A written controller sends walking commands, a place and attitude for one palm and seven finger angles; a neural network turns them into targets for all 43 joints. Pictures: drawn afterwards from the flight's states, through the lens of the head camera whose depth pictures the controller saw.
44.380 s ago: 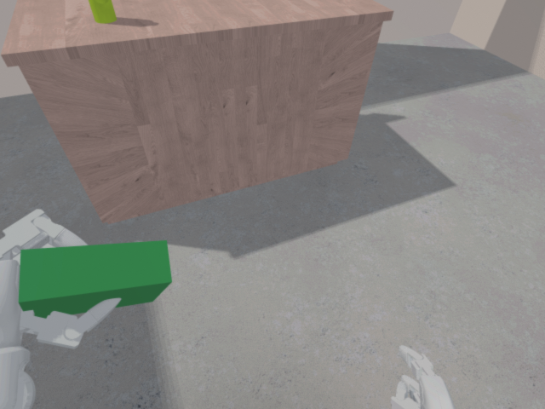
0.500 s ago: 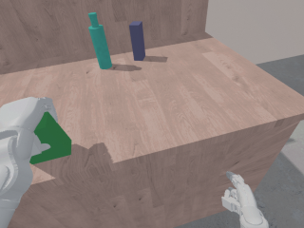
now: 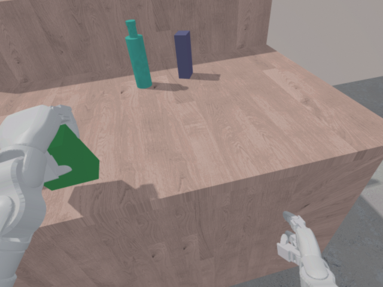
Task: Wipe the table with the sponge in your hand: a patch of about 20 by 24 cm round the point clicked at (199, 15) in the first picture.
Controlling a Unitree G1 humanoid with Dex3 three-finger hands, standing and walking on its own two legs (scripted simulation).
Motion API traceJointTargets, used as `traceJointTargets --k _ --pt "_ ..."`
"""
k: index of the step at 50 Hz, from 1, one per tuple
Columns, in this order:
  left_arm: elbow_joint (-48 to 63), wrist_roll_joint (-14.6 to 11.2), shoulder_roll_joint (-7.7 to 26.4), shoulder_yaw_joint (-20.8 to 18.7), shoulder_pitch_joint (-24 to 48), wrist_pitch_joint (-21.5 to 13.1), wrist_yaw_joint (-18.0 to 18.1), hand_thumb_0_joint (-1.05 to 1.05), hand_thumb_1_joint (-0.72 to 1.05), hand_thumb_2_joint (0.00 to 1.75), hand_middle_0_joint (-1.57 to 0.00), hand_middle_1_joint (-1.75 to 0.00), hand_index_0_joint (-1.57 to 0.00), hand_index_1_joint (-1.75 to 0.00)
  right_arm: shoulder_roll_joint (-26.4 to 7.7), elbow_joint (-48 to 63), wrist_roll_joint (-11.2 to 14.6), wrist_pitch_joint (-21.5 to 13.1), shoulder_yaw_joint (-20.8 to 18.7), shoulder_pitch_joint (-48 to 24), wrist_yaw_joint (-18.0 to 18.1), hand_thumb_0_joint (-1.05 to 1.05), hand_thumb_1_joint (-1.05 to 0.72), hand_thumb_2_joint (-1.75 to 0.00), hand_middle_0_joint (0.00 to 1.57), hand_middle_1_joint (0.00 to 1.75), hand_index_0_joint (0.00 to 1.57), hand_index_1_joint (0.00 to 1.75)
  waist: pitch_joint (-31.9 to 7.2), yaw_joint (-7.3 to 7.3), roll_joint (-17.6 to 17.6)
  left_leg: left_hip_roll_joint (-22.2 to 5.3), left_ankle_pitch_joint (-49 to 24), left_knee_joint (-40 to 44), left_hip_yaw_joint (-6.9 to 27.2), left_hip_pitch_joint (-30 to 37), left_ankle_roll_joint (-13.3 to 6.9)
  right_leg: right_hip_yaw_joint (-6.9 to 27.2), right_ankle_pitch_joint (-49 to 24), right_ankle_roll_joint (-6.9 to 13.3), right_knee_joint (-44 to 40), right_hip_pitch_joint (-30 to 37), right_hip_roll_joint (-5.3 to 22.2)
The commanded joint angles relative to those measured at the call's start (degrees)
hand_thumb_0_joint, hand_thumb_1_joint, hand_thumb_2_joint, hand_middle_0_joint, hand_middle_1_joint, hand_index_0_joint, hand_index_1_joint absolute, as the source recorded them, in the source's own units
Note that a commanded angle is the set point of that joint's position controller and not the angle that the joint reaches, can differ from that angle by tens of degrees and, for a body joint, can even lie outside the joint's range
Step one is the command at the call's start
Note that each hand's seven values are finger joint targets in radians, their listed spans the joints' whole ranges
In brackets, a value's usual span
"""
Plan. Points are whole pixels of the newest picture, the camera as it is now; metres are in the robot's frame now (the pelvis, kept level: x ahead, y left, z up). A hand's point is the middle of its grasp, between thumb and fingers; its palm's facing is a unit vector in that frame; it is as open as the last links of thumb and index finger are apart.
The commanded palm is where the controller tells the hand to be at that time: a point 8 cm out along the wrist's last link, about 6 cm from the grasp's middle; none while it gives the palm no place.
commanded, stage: lift the sponge slowly off the table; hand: left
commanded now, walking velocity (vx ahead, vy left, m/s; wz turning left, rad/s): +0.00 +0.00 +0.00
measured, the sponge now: (64, 165) +0.25 +0.32 +0.16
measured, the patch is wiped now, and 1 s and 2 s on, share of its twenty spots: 1.00 1.00 1.00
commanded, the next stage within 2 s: bring the sponge back beside the body in 0.68 s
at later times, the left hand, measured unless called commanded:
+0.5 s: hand (54, 129) +0.26 +0.31 +0.25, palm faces +0.27 -0.08 -0.96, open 8.9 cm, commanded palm +0.21 +0.31 +0.33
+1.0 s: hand (67, 132) +0.26 +0.28 +0.24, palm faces +0.24 -0.07 -0.97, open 8.9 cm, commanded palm +0.20 +0.30 +0.33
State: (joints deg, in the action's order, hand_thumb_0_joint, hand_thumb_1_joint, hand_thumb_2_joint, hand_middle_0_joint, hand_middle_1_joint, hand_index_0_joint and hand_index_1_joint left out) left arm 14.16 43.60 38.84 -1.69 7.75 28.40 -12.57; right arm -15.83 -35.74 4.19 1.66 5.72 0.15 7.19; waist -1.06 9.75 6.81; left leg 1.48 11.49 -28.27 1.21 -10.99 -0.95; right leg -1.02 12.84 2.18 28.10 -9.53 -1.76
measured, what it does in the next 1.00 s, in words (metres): stands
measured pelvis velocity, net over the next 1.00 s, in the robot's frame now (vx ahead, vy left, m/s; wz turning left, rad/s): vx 0.00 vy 0.00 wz -0.02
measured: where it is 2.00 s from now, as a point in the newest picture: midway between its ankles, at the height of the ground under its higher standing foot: outside the picture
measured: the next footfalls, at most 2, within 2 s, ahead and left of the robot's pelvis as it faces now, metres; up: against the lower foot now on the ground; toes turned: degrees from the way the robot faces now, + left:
none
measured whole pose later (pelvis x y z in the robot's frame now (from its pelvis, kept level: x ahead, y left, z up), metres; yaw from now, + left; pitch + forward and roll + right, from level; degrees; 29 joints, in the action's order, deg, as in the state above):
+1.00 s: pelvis +0.00 +0.00 +0.00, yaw -1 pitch -5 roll +0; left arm 21.0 42.4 41.4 -1.5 9.4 30.1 -16.8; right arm -16.3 -33.9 3.9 3.2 6.0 0.8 6.6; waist -1.2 9.4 6.9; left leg 1.4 11.9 -28.7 0.1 -12.0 -0.9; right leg 0.2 13.4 2.2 29.6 -11.4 -1.9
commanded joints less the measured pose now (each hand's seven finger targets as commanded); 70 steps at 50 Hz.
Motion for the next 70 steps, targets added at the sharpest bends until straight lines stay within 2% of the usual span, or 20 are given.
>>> traceJointTargets --k 1,7,11,13,21,24,27,31,34,40,44,46,50,51,55,56,59,62,67,70 --pt "11.10 3.15 15.32 -7.60 25.61 -1.29 3.02 0.00 0.10 1.30 -1.20 -1.60 -1.20 -1.60 -4.14 11.48 0.24 -4.99 -2.09 -16.33 0.76 0.00 -0.90 -0.90 0.20 0.30 0.20 0.30 -9.20 -1.44 1.15 -0.07 2.94 6.42 4.57 2.93 0.07 7.63 5.22 2.94 -6.91 -1.00 0.62" --pt "8.73 3.80 18.41 -10.49 28.21 -0.68 4.05 0.00 0.10 1.30 -1.20 -1.60 -1.20 -1.60 -4.67 10.66 -0.47 -4.43 -2.36 -15.11 0.45 0.00 -0.90 -0.90 0.20 0.30 0.20 0.30 -12.83 0.07 -0.08 0.23 0.00 6.01 4.30 2.14 0.29 7.04 3.24 3.21 -6.01 2.03 0.95" --pt "7.66 2.26 17.46 -11.09 23.53 0.75 3.00 0.00 0.10 1.30 -1.20 -1.60 -1.20 -1.60 -4.58 11.05 0.21 -3.22 -2.12 -16.29 -0.46 0.00 -0.90 -0.90 0.20 0.30 0.20 0.30 -10.97 -0.07 -0.01 -0.25 -1.94 6.07 3.97 1.93 0.61 7.42 1.44 3.07 -6.37 1.01 0.31" --pt "5.60 1.15 16.03 -10.47 20.44 1.39 2.38 0.00 0.10 1.30 -1.20 -1.60 -1.20 -1.60 -4.71 11.36 0.03 -2.50 -2.03 -15.03 -0.58 0.00 -0.90 -0.90 0.20 0.30 0.20 0.30 -9.56 0.02 -3.92 -0.42 -3.24 5.18 3.41 1.02 0.51 5.76 0.24 2.47 -6.32 0.53 0.92" --pt "10.15 1.65 18.17 -9.65 27.97 1.37 0.95 0.00 0.10 1.30 -1.20 -1.60 -1.20 -1.60 -4.81 12.92 0.59 -2.90 -1.86 -16.27 0.16 0.00 -0.90 -0.90 0.20 0.30 0.20 0.30 -11.82 -0.88 0.46 -0.14 -1.99 4.68 3.67 2.85 0.16 7.71 1.90 2.71 -6.31 -0.08 1.13" --pt "7.60 2.13 18.50 -8.87 30.85 1.36 1.09 0.00 0.10 1.30 -1.20 -1.60 -1.20 -1.60 -5.16 11.88 0.06 -3.41 -2.05 -14.76 0.67 0.00 -0.90 -0.90 0.20 0.30 0.20 0.30 -11.35 -0.94 -0.86 0.16 -2.48 4.31 3.70 2.77 0.09 6.69 2.19 2.61 -6.57 -0.43 1.69" --pt "8.75 3.14 22.04 -11.03 35.15 1.13 1.59 0.00 0.10 1.30 -1.20 -1.60 -1.20 -1.60 -5.49 11.70 0.01 -4.01 -2.42 -14.58 0.89 0.00 -0.90 -0.90 0.20 0.30 0.20 0.30 -13.35 -0.38 1.08 0.48 -2.70 3.84 4.22 3.16 0.09 8.32 3.07 3.16 -6.21 0.38 1.80" --pt "3.77 2.96 22.10 -11.77 31.29 1.80 0.79 0.00 0.10 1.30 -1.20 -1.60 -1.20 -1.60 -5.80 11.00 0.42 -3.57 -2.59 -14.85 0.55 0.00 -0.90 -0.90 0.20 0.30 0.20 0.30 -11.80 -0.52 -1.81 0.21 -3.39 3.47 4.23 2.62 0.33 10.54 2.47 3.14 -6.90 -0.29 1.39" --pt "-0.32 1.80 18.13 -8.84 29.54 2.11 -0.56 0.00 0.10 1.30 -1.20 -1.60 -1.20 -1.60 -5.55 10.99 0.36 -2.46 -2.14 -13.86 0.39 0.00 -0.90 -0.90 0.20 0.30 0.20 0.30 -9.02 -0.93 -4.36 -0.19 -2.14 4.08 3.46 1.47 0.34 6.76 2.66 2.05 -7.18 -1.42 1.92" --pt "4.58 1.37 16.52 -7.63 26.33 1.95 -2.74 0.00 0.10 1.30 -1.20 -1.60 -1.20 -1.60 -5.07 13.09 0.42 -2.02 -1.93 -14.23 0.06 0.00 -0.90 -0.90 0.20 0.30 0.20 0.30 -11.64 -0.69 -3.80 -0.12 -3.80 3.53 2.90 2.17 -0.02 5.73 -0.33 1.70 -6.13 -0.14 2.22" --pt "13.48 2.02 18.97 -10.54 23.63 1.44 -2.09 0.00 0.10 1.30 -1.20 -1.60 -1.20 -1.60 -4.71 13.79 -0.25 -2.50 -1.94 -14.75 -0.35 0.00 -0.90 -0.90 0.20 0.30 0.20 0.30 -14.82 0.28 -1.71 0.23 -8.28 2.75 3.09 3.10 -0.19 6.40 -4.70 2.47 -4.41 2.05 1.91" --pt "17.01 2.14 23.53 -14.80 22.69 1.57 -1.32 0.00 0.10 1.30 -1.20 -1.60 -1.20 -1.60 -5.05 13.85 -0.18 -2.50 -2.13 -15.53 -0.45 0.00 -0.90 -0.90 0.20 0.30 0.20 0.30 -15.37 0.68 -0.55 0.19 -8.49 2.30 3.60 3.23 -0.16 9.23 -4.07 2.96 -4.27 2.09 1.37" --pt "18.55 1.03 22.72 -16.06 21.03 1.51 0.92 0.00 0.10 1.30 -1.20 -1.60 -1.20 -1.60 -4.57 13.06 -0.77 -2.02 -2.21 -14.90 -0.71 0.00 -0.90 -0.90 0.20 0.30 0.20 0.30 -13.83 1.24 -1.30 0.16 -9.72 2.33 3.00 3.16 0.12 7.44 -4.73 2.75 -4.32 1.49 1.49" --pt "20.43 0.67 23.42 -17.25 20.30 1.70 1.49 0.00 0.10 1.30 -1.20 -1.60 -1.20 -1.60 -4.72 13.40 -0.14 -2.34 -2.47 -16.05 -0.76 0.00 -0.90 -0.90 0.20 0.30 0.20 0.30 -14.47 1.21 0.77 0.05 -9.70 2.15 3.81 3.90 0.28 10.56 -4.36 3.45 -4.48 1.62 0.76" --pt "13.64 -1.44 19.26 -15.05 16.28 2.68 1.72 0.00 0.10 1.30 -1.20 -1.60 -1.20 -1.60 -4.92 12.40 -0.04 -0.85 -2.30 -14.36 -0.67 0.00 -0.90 -0.90 0.20 0.30 0.20 0.30 -9.10 0.39 -5.12 -0.33 -7.06 2.21 2.73 2.82 0.44 7.91 -2.27 1.96 -6.17 -1.06 1.33" --pt "13.53 -1.94 17.80 -14.22 15.21 3.09 1.50 0.00 0.10 1.30 -1.20 -1.60 -1.20 -1.60 -4.72 12.99 0.60 -1.28 -2.23 -15.99 -0.71 0.00 -0.90 -0.90 0.20 0.30 0.20 0.30 -7.64 0.02 -3.25 -0.52 -5.30 2.60 3.23 2.81 0.57 10.06 0.19 2.38 -6.93 -2.44 0.82" --pt "9.59 -2.94 14.52 -10.86 14.94 3.00 0.81 0.00 0.10 1.30 -1.20 -1.60 -1.20 -1.60 -4.83 12.93 0.52 -0.78 -1.80 -14.53 -0.05 0.00 -0.90 -0.90 0.20 0.30 0.20 0.30 -5.05 -0.56 -5.87 -0.83 -0.90 3.69 2.83 1.86 0.50 6.05 3.43 1.11 -7.73 -3.78 1.77" --pt "12.84 -2.64 11.95 -7.48 18.31 2.69 0.75 0.00 0.10 1.30 -1.20 -1.60 -1.20 -1.60 -4.18 14.02 0.84 -2.16 -1.50 -15.79 0.43 0.00 -0.90 -0.90 0.20 0.30 0.20 0.30 -6.32 -0.93 -2.40 -0.57 3.20 4.54 3.37 1.92 0.49 6.57 6.06 1.30 -7.56 -3.67 2.14" --pt "26.96 -0.17 16.81 -9.89 23.24 1.63 3.06 0.00 0.10 1.30 -1.20 -1.60 -1.20 -1.60 -3.61 15.27 -0.18 -4.22 -1.84 -16.90 0.59 0.00 -0.90 -0.90 0.20 0.30 0.20 0.30 -15.19 0.31 3.91 0.03 0.71 4.84 4.34 4.24 0.26 7.72 3.63 2.58 -4.56 1.62 1.42" --pt "26.74 0.67 20.24 -14.47 18.09 1.80 4.46 0.00 0.10 1.30 -1.20 -1.60 -1.20 -1.60 -3.92 13.51 -0.93 -3.54 -1.88 -16.32 0.26 0.00 -0.90 -0.90 0.20 0.30 0.20 0.30 -13.01 0.95 1.33 -0.15 -2.11 5.25 3.93 3.62 0.41 7.59 2.57 2.84 -4.84 1.38 0.43"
